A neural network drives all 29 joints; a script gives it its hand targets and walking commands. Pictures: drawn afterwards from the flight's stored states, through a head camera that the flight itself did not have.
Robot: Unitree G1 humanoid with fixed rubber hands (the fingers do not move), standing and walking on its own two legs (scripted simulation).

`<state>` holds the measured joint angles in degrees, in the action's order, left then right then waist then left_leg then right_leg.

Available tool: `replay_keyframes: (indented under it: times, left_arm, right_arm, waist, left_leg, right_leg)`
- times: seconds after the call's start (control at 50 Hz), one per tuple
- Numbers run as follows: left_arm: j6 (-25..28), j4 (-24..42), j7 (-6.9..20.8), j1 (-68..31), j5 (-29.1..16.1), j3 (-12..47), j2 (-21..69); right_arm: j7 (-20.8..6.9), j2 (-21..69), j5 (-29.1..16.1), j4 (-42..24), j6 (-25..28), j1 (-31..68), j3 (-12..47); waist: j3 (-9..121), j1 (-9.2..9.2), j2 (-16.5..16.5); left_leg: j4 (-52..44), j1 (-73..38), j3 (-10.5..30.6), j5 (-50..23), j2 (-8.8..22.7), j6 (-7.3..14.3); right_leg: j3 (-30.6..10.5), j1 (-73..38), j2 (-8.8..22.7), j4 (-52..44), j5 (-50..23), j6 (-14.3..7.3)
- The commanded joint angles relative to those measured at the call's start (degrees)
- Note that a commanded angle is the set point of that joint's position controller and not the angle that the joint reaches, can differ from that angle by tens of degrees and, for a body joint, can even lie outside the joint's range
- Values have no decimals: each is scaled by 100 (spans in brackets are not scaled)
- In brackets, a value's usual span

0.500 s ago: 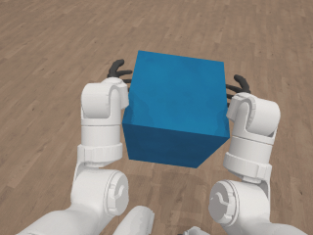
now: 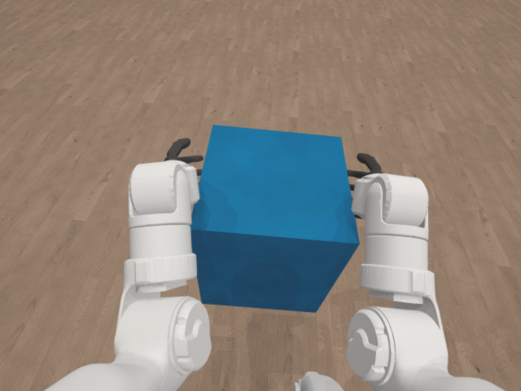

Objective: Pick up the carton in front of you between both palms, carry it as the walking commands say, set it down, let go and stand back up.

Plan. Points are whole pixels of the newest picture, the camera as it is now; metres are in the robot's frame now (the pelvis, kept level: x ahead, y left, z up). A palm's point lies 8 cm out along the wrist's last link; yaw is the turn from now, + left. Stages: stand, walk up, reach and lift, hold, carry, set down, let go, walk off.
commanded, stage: carry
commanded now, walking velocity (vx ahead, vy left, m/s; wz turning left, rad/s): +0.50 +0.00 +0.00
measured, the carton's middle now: (267, 224) +0.38 -0.01 +0.03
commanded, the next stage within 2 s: none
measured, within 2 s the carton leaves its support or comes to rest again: neither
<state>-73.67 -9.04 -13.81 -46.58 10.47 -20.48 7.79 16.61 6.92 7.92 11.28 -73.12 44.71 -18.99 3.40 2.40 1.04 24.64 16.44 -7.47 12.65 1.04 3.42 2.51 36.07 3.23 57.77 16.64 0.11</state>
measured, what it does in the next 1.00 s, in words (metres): walks ahead: right foot, then left foot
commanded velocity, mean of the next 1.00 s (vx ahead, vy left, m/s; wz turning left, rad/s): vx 0.50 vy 0.00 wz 0.00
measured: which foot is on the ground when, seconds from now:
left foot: down 0.00-0.22, up 0.24-0.62, down 0.64-1.00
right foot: up 0.00-0.18, down 0.20-0.66, up 0.68-1.00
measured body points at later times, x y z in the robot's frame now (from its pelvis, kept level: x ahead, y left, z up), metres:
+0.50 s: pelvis +0.29 -0.04 +0.01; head +0.32 -0.05 +0.46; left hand +0.61 +0.11 +0.11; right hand +0.61 -0.18 +0.10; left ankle +0.38 +0.10 -0.70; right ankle +0.24 -0.13 -0.74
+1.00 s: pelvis +0.60 +0.01 +0.01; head +0.58 +0.03 +0.46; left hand +0.89 +0.15 +0.10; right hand +0.88 -0.14 +0.11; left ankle +0.52 +0.08 -0.74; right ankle +0.74 -0.16 -0.69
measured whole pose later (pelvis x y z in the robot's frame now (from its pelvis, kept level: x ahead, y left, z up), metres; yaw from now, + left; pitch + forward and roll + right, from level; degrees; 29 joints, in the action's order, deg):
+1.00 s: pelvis +0.60 +0.01 +0.01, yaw +0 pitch +4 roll -1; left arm -70.6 18.5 -12.2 -12.7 7.4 -2.8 8.3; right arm 13.6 8.2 5.9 -17.8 -72.3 12.3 -3.9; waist 7.8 1.1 0.7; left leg 12.8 2.5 -12.2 14.5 1.2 2.4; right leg 6.3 36.4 7.4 39.4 4.0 1.5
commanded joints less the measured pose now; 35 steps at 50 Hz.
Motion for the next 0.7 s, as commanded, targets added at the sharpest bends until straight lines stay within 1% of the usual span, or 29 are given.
replay_keyframes:
  times: [0.0,0.06,0.08,0.1,0.12,0.14,0.16,0.18,0.2,0.22,0.24,0.26,0.28,0.3,0.32,0.34,0.36,0.4,0.44,0.48,0.52,0.54,0.56,0.58,0.6,0.62,0.64,0.66,0.68]
  left_arm:
    - [297,-167,1238,-3510,-2211,3294,6304]
    - [395,-91,1289,-2982,-2271,3603,6346]
    - [416,-48,1311,-2864,-2281,3714,6375]
    - [425,-54,1351,-2658,-2317,3787,6401]
    - [434,10,1396,-2495,-2370,3887,6441]
    - [452,75,1443,-2204,-2403,3969,6431]
    - [464,183,1490,-2037,-2425,4053,6480]
    - [468,288,1525,-1659,-2419,4067,6420]
    - [478,411,1544,-1439,-2378,4081,6330]
    - [529,696,1563,-1173,-2297,4185,6495]
    - [541,1033,1597,-1038,-2326,4347,6604]
    - [584,1364,1622,-910,-2279,4433,6610]
    - [639,1899,1636,-936,-2316,4559,6645]
    - [663,2320,1645,-918,-2365,4732,6616]
    - [644,2441,1667,-698,-2477,4778,6693]
    - [632,2495,1692,-343,-2530,4818,6703]
    - [614,2508,1716,0,-2558,4863,6674]
    - [519,2573,1770,612,-2564,4905,6523]
    - [398,2584,1819,1050,-2527,4929,6379]
    - [297,2598,1881,1333,-2499,4931,6280]
    - [212,2570,1927,1418,-2508,4961,6183]
    - [176,2574,1943,1337,-2538,4994,6120]
    - [141,2582,1952,1265,-2593,5024,6058]
    - [110,2575,1950,1276,-2600,5041,5971]
    - [75,2531,1946,1221,-2617,5062,5941]
    - [37,2564,1948,1207,-2627,5065,5863]
    - [2,2630,1943,948,-2698,5140,5881]
    - [10,2800,1966,754,-2810,5302,5952]
    - [51,2699,1982,754,-2841,5341,6034]
  right_arm:
    - [-1714,6308,-2607,-667,353,4692,3257]
    - [-1711,6250,-2429,-696,467,3998,3441]
    - [-1710,6236,-2357,-695,493,3762,3497]
    - [-1704,6180,-2269,-728,514,3487,3561]
    - [-1702,6179,-2205,-791,525,3239,3621]
    - [-1698,6121,-2127,-873,532,2915,3685]
    - [-1697,6088,-2065,-986,533,2593,3777]
    - [-1724,6060,-2108,-1226,506,2518,3909]
    - [-1769,6142,-2202,-1468,480,2481,4118]
    - [-1836,6414,-2370,-1716,484,2375,4330]
    - [-1881,6447,-2409,-1892,511,2287,4375]
    - [-1924,6562,-2448,-2085,519,2174,4522]
    - [-1961,6735,-2584,-2392,562,2094,4754]
    - [-1973,6795,-2663,-2597,609,1946,4926]
    - [-1952,6667,-2676,-2834,619,1684,4991]
    - [-1915,6507,-2629,-3042,605,1346,5065]
    - [-1884,6466,-2583,-3217,596,997,5138]
    - [-1881,6409,-2512,-3442,509,411,5093]
    - [-1913,6267,-2439,-3440,391,-73,5080]
    - [-1995,6229,-2417,-3331,267,-464,5076]
    - [-2079,6128,-2460,-3334,158,-481,5093]
    - [-2109,6075,-2503,-3325,116,-398,5110]
    - [-2122,6013,-2505,-3306,79,-403,5117]
    - [-2132,5933,-2513,-3275,53,-486,5092]
    - [-2138,5844,-2496,-3252,34,-505,5022]
    - [-2137,5660,-2473,-3183,16,-568,4944]
    - [-2127,5643,-2418,-2979,53,-586,4864]
    - [-2118,5725,-2408,-3043,132,-680,4824]
    - [-2108,5868,-2408,-3172,168,-605,4835]
  waist:
    - [2229,-41,-823]
    - [2082,-102,-937]
    - [2048,-89,-1078]
    - [2036,-88,-1132]
    - [2078,-116,-1130]
    - [2283,-193,-928]
    - [2591,-237,-639]
    - [3027,-401,199]
    - [3174,-342,1454]
    - [3065,-418,1706]
    - [2943,-400,1142]
    - [2749,-394,710]
    - [2673,-381,463]
    - [2615,-382,430]
    - [2551,-384,443]
    - [2499,-376,571]
    - [2419,-355,653]
    - [2229,-334,745]
    - [2024,-352,720]
    - [1781,-370,770]
    - [1463,-392,869]
    - [1335,-387,824]
    - [1316,-330,785]
    - [1484,-271,642]
    - [1771,-199,334]
    - [2124,-112,-858]
    - [2127,-81,-1847]
    - [1975,-47,-1639]
    - [1923,-61,-1132]
  left_leg:
    - [-1048,-2373,1203,-1466,1397,646]
    - [-922,-2453,590,-2433,1152,395]
    - [-830,-2532,470,-2670,1125,350]
    - [-720,-2577,414,-2769,1128,296]
    - [-434,-2585,256,-3107,1105,201]
    - [235,-2433,-62,-3504,971,40]
    - [1048,-1712,-239,-3134,868,-203]
    - [2187,-365,-125,-1462,724,-407]
    - [3231,1092,-26,1050,163,-498]
    - [3816,2441,286,1751,-150,-438]
    - [4120,2807,579,1655,192,-337]
    - [3903,2780,645,1352,353,-287]
    - [3651,2635,658,1066,429,-290]
    - [3316,2467,630,818,492,-322]
    - [3068,2243,580,668,523,-354]
    - [2801,2159,436,549,473,-383]
    - [2547,2193,356,423,467,-415]
    - [1883,2014,217,27,485,-476]
    - [1203,1759,-16,-502,339,-463]
    - [691,1432,-234,-897,203,-435]
    - [330,1139,-418,-1115,119,-399]
    - [191,894,-507,-1149,95,-376]
    - [12,419,-657,-1222,24,-341]
    - [-104,-373,-762,-972,-72,-301]
    - [10,-1465,-483,-508,149,-190]
    - [-383,-2297,1428,268,1402,141]
    - [-1004,-3282,3404,381,2276,867]
    - [-1021,-3103,3516,-357,2385,1100]
    - [-1003,-2750,2848,-862,2208,928]
  right_leg:
    - [164,185,126,-1597,-679,115]
    - [641,-470,-154,-2792,-1243,117]
    - [745,-606,-214,-3070,-1349,109]
    - [786,-803,-232,-3337,-1420,74]
    - [887,-1213,-260,-3672,-1531,22]
    - [1101,-2051,-350,-4072,-1685,-56]
    - [844,-3322,-54,-3996,-1679,-213]
    - [-478,-4781,995,-3649,-1884,-482]
    - [-2278,-5599,2033,-3631,-2822,-988]
    - [-2661,-6342,2131,-3851,-2793,-1395]
    - [-2208,-6259,2071,-3743,-2700,-1308]
    - [-1842,-5822,1963,-3824,-2891,-1136]
    - [-1580,-5529,1827,-4008,-2745,-977]
    - [-1278,-5279,1743,-4204,-2557,-848]
    - [-932,-5036,1635,-4309,-2336,-746]
    - [-769,-4947,1538,-4409,-2161,-737]
    - [-600,-4938,1486,-4489,-2226,-803]
    - [-257,-4717,1354,-4565,-2241,-813]
    - [117,-4647,1196,-4452,-2986,-697]
    - [440,-4446,1057,-4383,-3272,-532]
    - [561,-4246,1004,-4283,-3080,-431]
    - [596,-4101,985,-4125,-2958,-397]
    - [737,-3874,940,-3792,-3009,-322]
    - [989,-3559,778,-3131,-3097,-208]
    - [1076,-2818,648,-2295,-2592,-99]
    - [1077,-1772,337,-820,-1114,117]
    - [729,-55,-339,347,888,187]
    - [113,377,-62,1120,1263,51]
    - [-60,456,159,1247,1162,-46]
